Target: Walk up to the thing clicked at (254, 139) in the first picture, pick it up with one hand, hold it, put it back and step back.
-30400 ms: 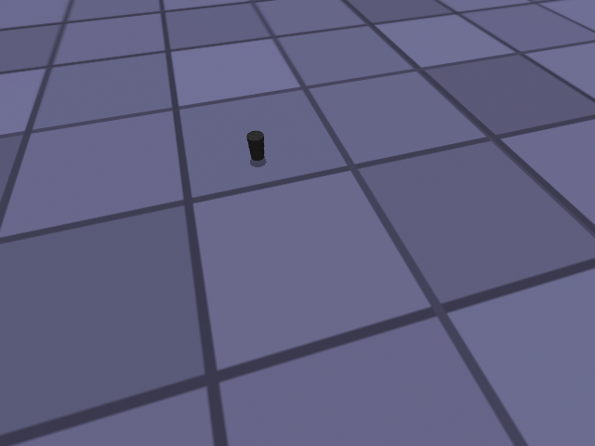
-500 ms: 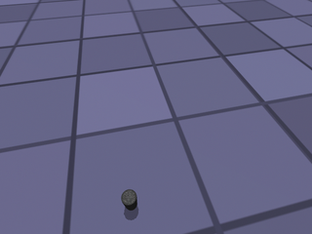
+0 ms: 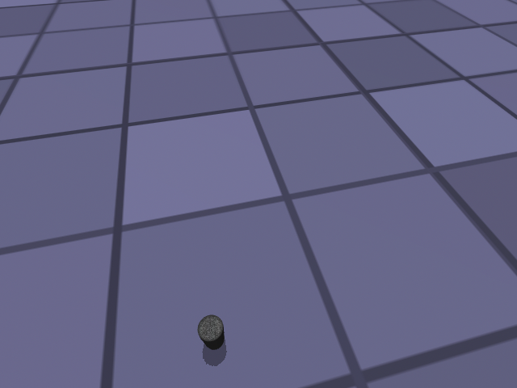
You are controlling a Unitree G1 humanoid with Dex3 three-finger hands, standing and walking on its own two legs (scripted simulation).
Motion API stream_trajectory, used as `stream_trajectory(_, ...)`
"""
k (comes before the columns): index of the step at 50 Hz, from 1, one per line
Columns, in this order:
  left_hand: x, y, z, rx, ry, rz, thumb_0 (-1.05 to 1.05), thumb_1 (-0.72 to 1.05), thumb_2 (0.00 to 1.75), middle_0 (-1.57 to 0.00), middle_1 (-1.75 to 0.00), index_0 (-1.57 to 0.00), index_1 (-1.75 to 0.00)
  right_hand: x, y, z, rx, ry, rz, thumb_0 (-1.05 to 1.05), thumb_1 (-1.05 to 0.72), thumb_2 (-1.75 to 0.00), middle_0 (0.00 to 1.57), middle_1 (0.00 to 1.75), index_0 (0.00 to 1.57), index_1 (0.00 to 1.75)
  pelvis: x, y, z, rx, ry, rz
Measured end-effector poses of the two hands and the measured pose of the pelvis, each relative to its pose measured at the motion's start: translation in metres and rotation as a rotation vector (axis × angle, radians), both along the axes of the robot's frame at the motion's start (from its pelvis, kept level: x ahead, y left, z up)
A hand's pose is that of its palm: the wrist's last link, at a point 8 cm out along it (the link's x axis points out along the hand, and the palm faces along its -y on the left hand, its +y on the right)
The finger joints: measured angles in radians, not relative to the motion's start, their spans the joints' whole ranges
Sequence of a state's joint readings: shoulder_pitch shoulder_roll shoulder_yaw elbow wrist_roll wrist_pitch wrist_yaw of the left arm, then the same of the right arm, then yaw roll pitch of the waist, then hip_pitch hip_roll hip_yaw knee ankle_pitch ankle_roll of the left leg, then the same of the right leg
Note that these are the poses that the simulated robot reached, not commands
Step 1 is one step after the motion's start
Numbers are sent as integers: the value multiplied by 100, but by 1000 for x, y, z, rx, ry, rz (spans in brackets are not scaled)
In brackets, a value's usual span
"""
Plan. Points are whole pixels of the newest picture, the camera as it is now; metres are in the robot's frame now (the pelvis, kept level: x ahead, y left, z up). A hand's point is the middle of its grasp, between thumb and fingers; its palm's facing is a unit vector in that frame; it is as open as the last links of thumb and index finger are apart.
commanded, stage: stand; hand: left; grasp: from the side
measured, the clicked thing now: (212, 334) +0.41 +0.19 -0.71
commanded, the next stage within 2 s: step back in 0.92 s
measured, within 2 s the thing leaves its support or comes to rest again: neither
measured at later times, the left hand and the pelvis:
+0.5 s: hand out of the picture +0.08 +0.25 -0.16, palm faces -0.02 -0.94 -0.34, open 7.4 cm; pelvis +0.02 +0.00 +0.00, yaw +0 degrees
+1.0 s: hand out of the picture +0.09 +0.25 -0.16, palm faces +0.02 -0.94 -0.34, open 7.4 cm; pelvis +0.01 +0.00 +0.00, yaw +0 degrees
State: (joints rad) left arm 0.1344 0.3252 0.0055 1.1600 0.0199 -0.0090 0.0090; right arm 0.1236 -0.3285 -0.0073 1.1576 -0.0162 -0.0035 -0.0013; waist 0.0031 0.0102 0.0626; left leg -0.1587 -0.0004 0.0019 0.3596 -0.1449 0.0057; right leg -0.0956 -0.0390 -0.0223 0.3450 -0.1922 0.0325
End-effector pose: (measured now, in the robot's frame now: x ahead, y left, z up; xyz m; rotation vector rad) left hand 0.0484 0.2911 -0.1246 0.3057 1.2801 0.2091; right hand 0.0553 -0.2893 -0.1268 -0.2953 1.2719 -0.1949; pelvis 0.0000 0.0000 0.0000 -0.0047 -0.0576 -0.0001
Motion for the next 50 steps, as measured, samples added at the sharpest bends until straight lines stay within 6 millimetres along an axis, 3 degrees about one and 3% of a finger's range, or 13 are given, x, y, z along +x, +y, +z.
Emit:
stream_trajectory(37, 34, -2, 4, -1, -23, -2, 1, 90, 89, -21, -30, -20, -30, 35, -5, 4, -8, -27, 16, 0, -90, -89, 20, 30, 20, 30, 22, -2, 2, 3, 20, 0)
stream_trajectory(46, 39, -3, 5, -2, -45, -6, 1, 90, 89, -21, -30, -20, -30, 38, -7, 6, -11, -42, 18, 0, -90, -89, 20, 30, 20, 30, 22, -4, 2, 2, 16, 2)
stream_trajectory(50, 37, 2, 3, 5, -55, 15, 1, 90, 89, -21, -30, -20, -30, 37, -11, 4, -12, -39, 9, 0, -90, -89, 20, 30, 20, 30, 11, -4, -2, -4, 24, 5)
